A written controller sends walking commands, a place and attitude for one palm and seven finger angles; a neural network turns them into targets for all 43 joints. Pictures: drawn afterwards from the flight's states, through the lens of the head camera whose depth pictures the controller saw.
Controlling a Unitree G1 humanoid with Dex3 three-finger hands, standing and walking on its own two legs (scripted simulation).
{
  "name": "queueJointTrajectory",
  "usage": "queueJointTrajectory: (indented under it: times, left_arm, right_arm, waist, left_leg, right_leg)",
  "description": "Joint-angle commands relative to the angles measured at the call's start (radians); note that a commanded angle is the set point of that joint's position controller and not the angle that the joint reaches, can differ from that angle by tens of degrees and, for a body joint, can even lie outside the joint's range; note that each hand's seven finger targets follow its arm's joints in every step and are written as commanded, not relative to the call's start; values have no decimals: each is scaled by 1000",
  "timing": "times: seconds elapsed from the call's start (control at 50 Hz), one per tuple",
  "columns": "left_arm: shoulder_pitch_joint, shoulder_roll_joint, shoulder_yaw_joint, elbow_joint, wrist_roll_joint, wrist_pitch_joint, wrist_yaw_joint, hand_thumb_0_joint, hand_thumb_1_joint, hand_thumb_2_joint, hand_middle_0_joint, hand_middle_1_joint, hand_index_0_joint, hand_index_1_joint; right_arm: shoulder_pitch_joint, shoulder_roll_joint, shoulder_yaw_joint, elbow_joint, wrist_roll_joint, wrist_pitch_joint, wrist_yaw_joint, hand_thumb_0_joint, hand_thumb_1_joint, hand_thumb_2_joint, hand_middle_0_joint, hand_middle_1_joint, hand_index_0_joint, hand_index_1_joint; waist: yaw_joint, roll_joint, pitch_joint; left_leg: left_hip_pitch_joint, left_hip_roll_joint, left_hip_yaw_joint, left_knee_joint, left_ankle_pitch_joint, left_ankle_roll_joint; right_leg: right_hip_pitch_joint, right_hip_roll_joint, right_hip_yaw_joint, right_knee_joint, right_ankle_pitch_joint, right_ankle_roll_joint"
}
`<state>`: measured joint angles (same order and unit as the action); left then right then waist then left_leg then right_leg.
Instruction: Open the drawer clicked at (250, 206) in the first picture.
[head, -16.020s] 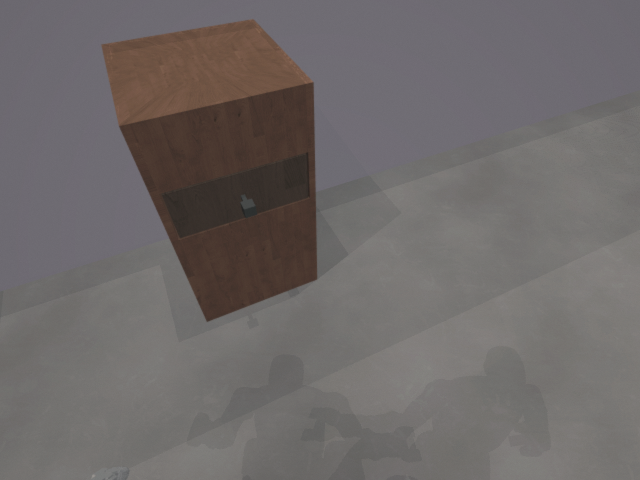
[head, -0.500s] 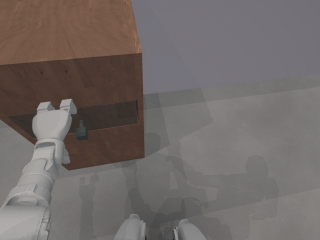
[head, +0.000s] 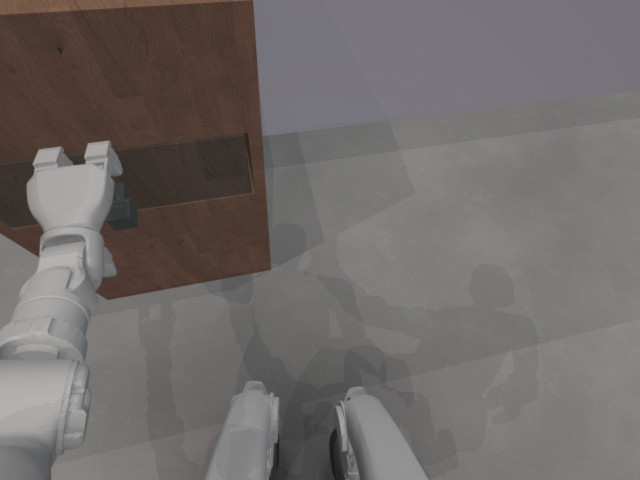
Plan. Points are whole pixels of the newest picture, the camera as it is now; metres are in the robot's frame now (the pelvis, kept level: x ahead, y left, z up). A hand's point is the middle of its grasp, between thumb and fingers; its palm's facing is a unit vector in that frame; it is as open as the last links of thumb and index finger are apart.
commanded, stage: move the hooked fingers above the handle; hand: left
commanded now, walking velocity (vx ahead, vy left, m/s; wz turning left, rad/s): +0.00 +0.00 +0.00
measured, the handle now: (121, 204) +0.49 +0.29 -0.11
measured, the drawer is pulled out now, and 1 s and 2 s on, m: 0.00 0.00 0.00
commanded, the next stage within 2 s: lower the fingers behind the handle in 0.52 s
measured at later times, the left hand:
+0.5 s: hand (91, 212) +0.45 +0.30 -0.05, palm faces -0.05 -0.01 -1.00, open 13.7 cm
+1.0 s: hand (91, 224) +0.45 +0.31 -0.07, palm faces -0.08 -0.02 -1.00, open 13.8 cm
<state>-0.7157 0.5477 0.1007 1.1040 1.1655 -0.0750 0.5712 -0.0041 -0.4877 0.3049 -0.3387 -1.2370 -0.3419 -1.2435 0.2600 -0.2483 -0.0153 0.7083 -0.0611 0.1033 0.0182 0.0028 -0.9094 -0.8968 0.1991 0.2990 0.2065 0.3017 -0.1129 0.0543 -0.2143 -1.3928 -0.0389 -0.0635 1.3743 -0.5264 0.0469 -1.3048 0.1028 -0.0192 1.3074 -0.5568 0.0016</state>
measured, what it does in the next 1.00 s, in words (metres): stands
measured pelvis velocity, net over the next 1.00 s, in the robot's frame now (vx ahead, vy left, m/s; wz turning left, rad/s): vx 0.00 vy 0.00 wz -0.02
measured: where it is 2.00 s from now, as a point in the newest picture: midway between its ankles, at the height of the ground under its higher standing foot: outside the picture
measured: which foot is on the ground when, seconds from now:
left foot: down 0.00-1.00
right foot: down 0.00-1.00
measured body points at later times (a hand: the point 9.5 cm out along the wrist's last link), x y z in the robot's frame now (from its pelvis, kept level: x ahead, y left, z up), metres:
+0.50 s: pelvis +0.00 -0.01 +0.00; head +0.17 +0.01 +0.42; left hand +0.45 +0.29 +0.00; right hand +0.06 -0.29 -0.13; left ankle +0.04 +0.08 -0.60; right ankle +0.02 -0.12 -0.60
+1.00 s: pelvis +0.00 +0.00 -0.01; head +0.16 +0.03 +0.41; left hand +0.44 +0.30 -0.02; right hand +0.06 -0.27 -0.13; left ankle +0.04 +0.08 -0.60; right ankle +0.02 -0.12 -0.60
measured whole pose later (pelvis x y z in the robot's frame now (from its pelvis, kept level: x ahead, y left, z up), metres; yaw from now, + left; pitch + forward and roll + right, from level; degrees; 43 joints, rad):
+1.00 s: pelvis +0.00 +0.00 -0.01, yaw -1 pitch +32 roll -6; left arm -0.69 0.58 0.13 1.11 1.15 -0.12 0.53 0.00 -0.49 0.30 -0.32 -1.23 -0.33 -1.21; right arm 0.25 -0.26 -0.01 0.69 -0.06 0.09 0.02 0.00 -0.91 -0.90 0.20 0.30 0.21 0.30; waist -0.11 0.06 -0.22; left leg -1.43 -0.03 -0.06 1.42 -0.55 0.05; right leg -1.35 0.11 -0.02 1.35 -0.57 0.00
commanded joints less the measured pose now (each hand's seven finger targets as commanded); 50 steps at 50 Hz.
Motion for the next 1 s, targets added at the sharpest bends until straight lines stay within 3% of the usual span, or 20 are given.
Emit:
queueJointTrajectory:
  times: [0.0, 0.06, 0.1, 0.16, 0.2, 0.24, 0.26, 0.34, 0.38, 0.42, 0.46, 0.5, 0.52, 0.56, 0.6, 0.64, 0.7, 0.76, 0.88, 0.98]
  left_arm:
    - [-404, 323, 50, -148, -35, 50, -4, 0, -500, 300, -300, -1200, -300, -1200]
    - [-424, 330, 38, -151, -44, 35, -35, 0, -500, 300, -300, -1200, -300, -1200]
    - [-374, 357, 52, -136, -45, 16, -51, 0, -500, 300, -300, -1200, -300, -1200]
    - [-391, 352, 45, -153, -38, -25, -59, 0, -500, 300, -300, -1200, -300, -1200]
    - [-349, 357, 59, -156, -40, -47, -59, 0, -500, 300, -300, -1200, -300, -1200]
    - [-353, 363, 66, -151, -36, -60, -50, 0, -500, 300, -300, -1200, -300, -1200]
    - [-378, 363, 66, -164, -34, -67, -45, 0, -500, 300, -300, -1200, -300, -1200]
    - [-368, 373, 90, -190, -39, -63, -15, 0, -500, 300, -300, -1200, -300, -1200]
    - [-374, 390, 103, -198, -45, -53, -8, 0, -500, 300, -300, -1200, -300, -1200]
    - [-341, 376, 96, -168, -49, -31, -9, 0, -500, 300, -300, -1200, -300, -1200]
    - [-377, 379, 95, -187, -50, -26, -11, 0, -500, 300, -300, -1200, -300, -1200]
    - [-341, 386, 100, -186, -47, -18, -14, 0, -500, 300, -300, -1200, -300, -1200]
    - [-356, 363, 83, -190, -48, -17, -15, 0, -500, 300, -300, -1200, -300, -1200]
    - [-356, 377, 95, -188, -52, -21, -20, 0, -500, 300, -300, -1200, -300, -1200]
    - [-317, 373, 97, -184, -52, -27, -24, 0, -500, 300, -300, -1200, -300, -1200]
    - [-312, 346, 77, -156, -46, -34, -25, 0, -500, 300, -300, -1200, -300, -1200]
    - [-278, 331, 82, -153, -35, -50, -17, 0, -500, 300, -300, -1200, -300, -1200]
    - [-285, 287, 64, -140, -30, -54, -3, 0, -500, 300, -300, -1200, -300, -1200]
    - [-262, 311, 89, -117, -29, -36, 9, 0, -500, 300, -300, -1200, -300, -1200]
    - [-319, 309, 81, -223, -22, -79, 2, 0, -500, 300, -300, -1200, -300, -1200]
  right_arm:
    - [144, -200, -58, -59, 11, -28, -19, 0, -900, -900, 200, 300, 200, 300]
    - [140, -190, -48, -62, 14, -42, -30, 0, -900, -900, 200, 300, 200, 300]
    - [134, -190, -40, -69, 16, -48, -35, 0, -900, -900, 200, 300, 200, 300]
    - [130, -181, -39, -72, 16, -60, -41, 0, -900, -900, 200, 300, 200, 300]
    - [134, -182, -42, -74, 14, -64, -38, 0, -900, -900, 200, 300, 200, 300]
    - [136, -183, -44, -73, 13, -64, -39, 0, -900, -900, 200, 300, 200, 300]
    - [135, -182, -45, -68, 12, -65, -36, 0, -900, -900, 200, 300, 200, 300]
    - [151, -190, -57, -62, 8, -56, -28, 0, -900, -900, 200, 300, 200, 300]
    - [151, -192, -57, -57, 9, -52, -24, 0, -900, -900, 200, 300, 200, 300]
    - [149, -192, -57, -59, 12, -44, -22, 0, -900, -900, 200, 300, 200, 300]
    - [149, -193, -57, -54, 10, -46, -23, 0, -900, -900, 200, 300, 200, 300]
    - [149, -194, -56, -58, 12, -39, -24, 0, -900, -900, 200, 300, 200, 300]
    - [147, -192, -56, -59, 14, -38, -23, 0, -900, -900, 200, 300, 200, 300]
    - [140, -191, -53, -59, 13, -38, -25, 0, -900, -900, 200, 300, 200, 300]
    - [141, -191, -51, -65, 13, -35, -24, 0, -900, -900, 200, 300, 200, 300]
    - [137, -186, -49, -63, 11, -35, -23, 0, -900, -900, 200, 300, 200, 300]
    - [132, -188, -53, -66, 5, -34, -19, 0, -900, -900, 200, 300, 200, 300]
    - [130, -187, -57, -66, 2, -31, -10, 0, -900, -900, 200, 300, 200, 300]
    - [137, -199, -61, -66, 0, -24, -2, 0, -900, -900, 200, 300, 200, 300]
    - [129, -197, -67, -63, -6, -27, -5, 0, -900, -900, 200, 300, 200, 300]
  waist:
    - [-19, 124, -509]
    - [-35, 96, -492]
    - [-19, 89, -452]
    - [-32, 91, -437]
    - [-15, 104, -455]
    - [-25, 78, -438]
    - [-23, 116, -446]
    - [-19, 97, -512]
    - [-12, 119, -528]
    - [-12, 84, -515]
    - [-19, 99, -528]
    - [-1, 115, -525]
    - [-14, 104, -523]
    - [-13, 96, -506]
    - [4, 100, -506]
    - [-8, 89, -460]
    - [1, 105, -461]
    - [-9, 102, -431]
    - [1, 74, -463]
    - [2, 144, -531]
  left_leg:
    - [543, 43, -23, -207, 240, 0]
    - [487, 40, -4, -196, 208, 14]
    - [434, 36, 9, -189, 179, 17]
    - [405, 38, 16, -172, 184, 21]
    - [394, 35, 21, -158, 198, 19]
    - [368, 36, 21, -146, 206, 21]
    - [385, 36, 17, -146, 220, 17]
    - [422, 37, 17, -132, 286, 16]
    - [436, 36, 19, -133, 310, 14]
    - [423, 32, 23, -140, 299, 16]
    - [451, 36, 17, -142, 312, 16]
    - [474, 35, 16, -155, 322, 11]
    - [479, 36, 14, -158, 319, 13]
    - [477, 39, 11, -162, 308, 14]
    - [479, 37, 13, -169, 305, 13]
    - [446, 37, 16, -160, 291, 15]
    - [472, 44, 3, -154, 311, 8]
    - [475, 48, -11, -156, 300, 3]
    - [447, 47, -10, -129, 300, 2]
    - [504, 57, -32, -108, 316, -6]
  right_leg:
    - [144, -17, -34, -200, 156, -44]
    - [183, -18, -18, -217, 153, -40]
    - [200, -16, -7, -223, 136, -41]
    - [194, -18, 3, -219, 149, -41]
    - [202, -15, 6, -207, 163, -43]
    - [195, -15, 8, -200, 175, -41]
    - [175, -17, 5, -191, 180, -44]
    - [199, -14, 0, -176, 245, -40]
    - [208, -16, 0, -172, 269, -39]
    - [229, -15, 0, -182, 269, -37]
    - [218, -17, -3, -180, 276, -37]
    - [220, -16, -9, -181, 275, -40]
    - [215, -16, -10, -189, 271, -37]
    - [214, -16, -9, -193, 260, -38]
    - [224, -15, -12, -193, 253, -41]
    - [207, -15, -11, -193, 248, -40]
    - [153, -14, -19, -172, 240, -45]
    - [107, -15, -30, -162, 209, -48]
    - [100, -15, -30, -129, 214, -44]
    - [42, -14, -35, -94, 197, -50]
